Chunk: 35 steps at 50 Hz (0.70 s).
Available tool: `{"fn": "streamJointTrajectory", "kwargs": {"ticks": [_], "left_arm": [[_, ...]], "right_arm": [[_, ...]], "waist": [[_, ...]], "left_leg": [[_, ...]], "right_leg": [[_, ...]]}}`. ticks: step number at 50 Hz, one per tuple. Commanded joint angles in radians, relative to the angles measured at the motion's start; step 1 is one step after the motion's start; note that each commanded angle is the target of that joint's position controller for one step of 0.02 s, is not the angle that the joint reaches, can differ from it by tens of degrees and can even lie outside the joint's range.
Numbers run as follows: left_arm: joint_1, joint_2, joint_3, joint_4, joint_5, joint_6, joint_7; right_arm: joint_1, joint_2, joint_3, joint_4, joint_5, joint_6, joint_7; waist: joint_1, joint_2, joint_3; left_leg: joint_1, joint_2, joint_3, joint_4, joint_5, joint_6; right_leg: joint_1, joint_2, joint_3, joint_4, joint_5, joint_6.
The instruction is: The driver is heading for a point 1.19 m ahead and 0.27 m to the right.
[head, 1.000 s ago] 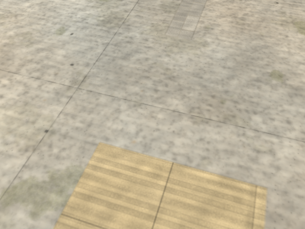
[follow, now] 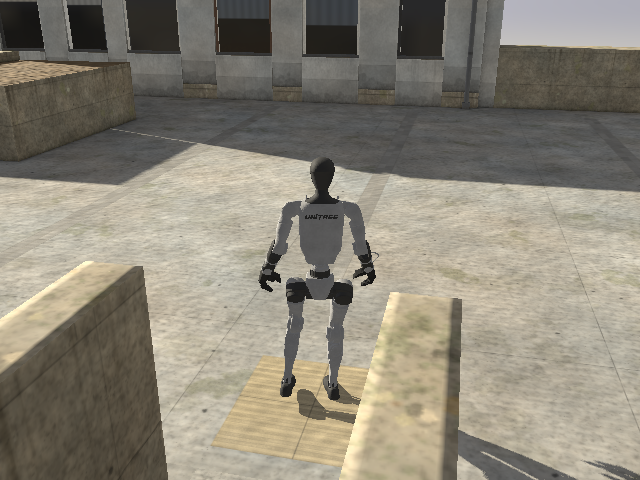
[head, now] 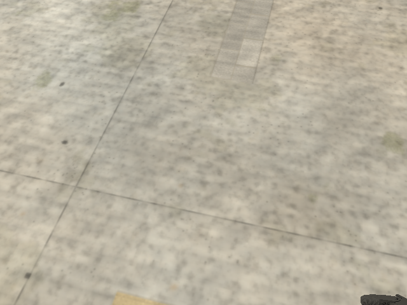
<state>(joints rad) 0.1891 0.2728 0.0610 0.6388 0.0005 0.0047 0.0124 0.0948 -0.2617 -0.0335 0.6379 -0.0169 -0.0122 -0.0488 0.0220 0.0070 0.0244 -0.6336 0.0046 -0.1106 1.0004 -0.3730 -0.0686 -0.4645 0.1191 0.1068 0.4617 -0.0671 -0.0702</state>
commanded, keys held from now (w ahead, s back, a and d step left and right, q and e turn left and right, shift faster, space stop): e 0.58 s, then no key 0.24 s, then w+q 0.18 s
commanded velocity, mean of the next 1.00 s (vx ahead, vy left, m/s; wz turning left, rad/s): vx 0.05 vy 0.00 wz -0.41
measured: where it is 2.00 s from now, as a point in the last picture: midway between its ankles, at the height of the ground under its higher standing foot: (231, 277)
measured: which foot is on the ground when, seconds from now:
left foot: up 0.00-0.18, down 0.20-0.62, up 0.64-1.00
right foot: down 0.00-0.20, up 0.22-0.60, down 0.62-1.00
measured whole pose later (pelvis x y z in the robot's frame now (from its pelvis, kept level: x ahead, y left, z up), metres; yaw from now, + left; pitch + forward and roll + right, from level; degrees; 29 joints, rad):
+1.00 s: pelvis +0.00 +0.00 +0.01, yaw -25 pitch +2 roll +0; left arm 0.21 0.21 0.03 0.67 0.00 -0.02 0.01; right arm 0.23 -0.27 -0.06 0.76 0.02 0.01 -0.02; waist 0.00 0.01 -0.05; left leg -0.40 0.05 0.00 0.79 -0.38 -0.01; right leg -0.21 0.04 -0.01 0.40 -0.24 -0.06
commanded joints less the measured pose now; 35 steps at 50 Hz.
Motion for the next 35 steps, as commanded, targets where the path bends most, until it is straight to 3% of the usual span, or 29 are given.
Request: {"fn": "streamJointTrajectory", "kwargs": {"ticks": [1,3,6,9,10,11,12,13,14,15,16,19,23,26,29,30,31,32,33,34,35], "left_arm": [[-0.05,0.161,0.05,-0.096,-0.01,0.008,0.022],[-0.051,0.157,0.052,-0.103,-0.007,0.021,0.024],[-0.031,0.15,0.054,-0.105,-0.004,0.034,0.02],[-0.038,0.14,0.053,-0.11,-0.016,0.046,0.018],[-0.014,0.109,0.044,-0.108,-0.021,0.05,0.021],[-0.003,0.082,0.039,-0.133,-0.031,0.045,0.02],[-0.02,0.15,0.061,-0.139,-0.012,0.027,0.015],[0.003,0.198,0.077,-0.116,-0.007,0.021,0.007],[0.03,0.189,0.08,-0.083,-0.013,0.031,0.007],[0.044,0.165,0.074,-0.068,-0.01,0.044,0.012],[0.048,0.134,0.064,-0.066,-0.012,0.053,0.01],[-0.027,0.086,0.042,-0.102,-0.026,0.057,0.007],[-0.073,0.059,0.024,-0.136,-0.019,0.053,-0.005],[-0.056,0.082,0.03,-0.139,-0.019,0.055,-0.016],[0.01,0.079,0.04,-0.121,-0.019,0.059,-0.029],[0.053,0.081,0.045,-0.101,-0.015,0.059,-0.027],[0.083,0.118,0.057,-0.097,-0.012,0.056,-0.021],[0.096,0.236,0.079,-0.122,-0.004,0.049,-0.004],[0.109,0.232,0.071,-0.129,0.034,0.028,-0.01],[0.086,0.191,0.057,-0.122,0.047,0.011,-0.013],[0.024,0.158,0.046,-0.114,0.033,0.0,-0.011]], "right_arm": [[0.074,-0.072,-0.029,-0.027,0.003,0.007,-0.007],[0.043,-0.068,-0.031,-0.033,0.007,0.006,-0.003],[0.028,-0.073,-0.038,-0.033,0.015,-0.01,0.008],[0.093,-0.086,-0.056,-0.006,0.022,-0.024,0.02],[0.121,-0.132,-0.069,-0.001,0.009,-0.021,0.022],[0.101,-0.231,-0.09,-0.01,-0.025,-0.01,0.017],[0.098,-0.2,-0.09,-0.02,-0.051,-0.013,0.02],[0.045,-0.148,-0.076,-0.044,-0.036,-0.016,0.01],[0.0,-0.11,-0.066,-0.052,-0.017,-0.014,0.005],[-0.019,-0.095,-0.06,-0.056,0.0,-0.011,0.002],[-0.015,-0.093,-0.055,-0.055,0.007,-0.007,-0.001],[0.04,-0.107,-0.057,-0.039,-0.004,0.009,-0.009],[0.069,-0.162,-0.078,-0.026,0.001,0.021,-0.01],[0.065,-0.191,-0.089,-0.018,0.012,0.022,0.0],[0.043,-0.197,-0.092,-0.004,0.037,0.021,0.004],[0.062,-0.175,-0.086,0.011,0.043,0.021,0.005],[0.103,-0.134,-0.076,0.028,0.033,0.019,0.011],[0.095,-0.048,-0.043,-0.018,-0.027,0.013,0.024],[0.002,-0.101,-0.059,-0.041,-0.011,0.007,0.012],[-0.034,-0.145,-0.072,-0.038,0.014,0.013,0.005],[-0.02,-0.141,-0.076,-0.021,0.02,0.021,0.0]], "waist": [[-0.036,-0.112,-0.209],[-0.021,-0.141,-0.182],[0.001,-0.17,-0.17],[-0.039,-0.171,-0.149],[-0.042,-0.095,-0.157],[0.0,0.197,-0.123],[-0.02,0.287,-0.138],[-0.002,0.187,-0.138],[0.013,0.125,-0.121],[0.012,0.099,-0.109],[0.004,0.096,-0.092],[-0.04,0.136,-0.082],[-0.072,0.19,-0.12],[-0.071,0.215,-0.126],[-0.027,0.205,-0.125],[-0.012,0.178,-0.128],[-0.012,0.059,-0.132],[-0.041,-0.3,-0.141],[0.037,-0.294,-0.178],[0.043,-0.197,-0.147],[0.008,-0.161,-0.116]], "left_leg": [[0.095,-0.019,0.007,-0.07,0.078,-0.004],[0.113,-0.025,0.005,-0.137,0.081,0.003],[0.166,-0.04,0.008,-0.264,0.049,0.02],[0.343,-0.039,0.034,-0.545,0.15,0.06],[0.462,0.08,-0.051,-0.609,0.189,0.1],[0.517,0.296,-0.281,-0.659,0.354,0.233],[0.454,0.428,-0.436,-0.699,0.482,0.354],[0.438,0.402,-0.36,-0.671,0.487,0.349],[0.421,0.323,-0.244,-0.652,0.467,0.294],[0.431,0.274,-0.172,-0.64,0.451,0.259],[0.427,0.257,-0.124,-0.643,0.481,0.255],[0.493,0.22,-0.027,-0.656,0.469,0.259],[0.533,0.27,0.011,-0.644,0.478,0.279],[0.498,0.299,0.033,-0.634,0.478,0.282],[0.472,0.305,0.066,-0.565,0.465,0.237],[0.419,0.278,0.097,-0.506,0.43,0.195],[0.284,0.226,0.169,-0.374,0.29,0.116],[-0.019,0.096,0.27,-0.058,-0.203,0.006],[-0.081,0.044,0.126,0.11,-0.309,-0.013],[-0.07,0.06,0.08,0.186,-0.245,-0.006],[-0.07,0.067,0.065,0.185,-0.162,0.003]], "right_leg": [[0.12,-0.231,0.293,-0.133,-0.074,-0.142],[0.108,-0.222,0.326,-0.141,-0.191,-0.131],[0.148,-0.222,0.379,-0.122,-0.205,-0.124],[0.119,-0.174,0.392,-0.063,-0.209,-0.083],[0.031,-0.125,0.351,0.027,-0.326,-0.042],[-0.165,0.027,0.13,0.257,-0.491,0.025],[-0.214,0.019,0.055,0.534,-0.551,0.08],[-0.204,-0.028,0.063,0.68,-0.484,0.105],[-0.193,-0.04,0.042,0.738,-0.425,0.121],[-0.206,-0.045,0.024,0.802,-0.374,0.134],[-0.217,-0.049,0.01,0.846,-0.346,0.145],[-0.232,-0.077,-0.06,0.72,-0.286,0.168],[-0.122,-0.132,-0.102,0.5,-0.347,0.168],[-0.005,-0.13,-0.153,0.358,-0.358,0.138],[0.127,-0.11,-0.189,0.109,-0.226,0.074],[0.23,-0.081,-0.192,-0.007,-0.155,0.042],[0.38,-0.131,-0.082,-0.076,-0.002,0.004],[0.537,-0.425,0.287,-0.058,0.416,-0.107],[0.42,-0.542,0.373,-0.091,0.45,-0.277],[0.371,-0.478,0.297,-0.113,0.324,-0.26],[0.341,-0.411,0.225,-0.112,0.238,-0.199]]}}
Keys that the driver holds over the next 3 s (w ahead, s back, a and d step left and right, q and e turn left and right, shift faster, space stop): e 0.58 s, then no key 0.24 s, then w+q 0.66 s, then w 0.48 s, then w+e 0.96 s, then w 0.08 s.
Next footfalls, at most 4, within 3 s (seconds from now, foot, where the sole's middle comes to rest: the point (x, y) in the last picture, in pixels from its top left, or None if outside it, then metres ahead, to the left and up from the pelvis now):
0.20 left None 0.11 0.15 -0.77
0.62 right None -0.01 -0.09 -0.77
1.16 left None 0.12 0.11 -0.77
1.62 right None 0.42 -0.15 -0.77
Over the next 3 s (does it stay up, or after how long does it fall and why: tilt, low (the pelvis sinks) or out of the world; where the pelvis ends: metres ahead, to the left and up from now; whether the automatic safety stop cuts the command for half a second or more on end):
stays up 0.98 -0.16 0.01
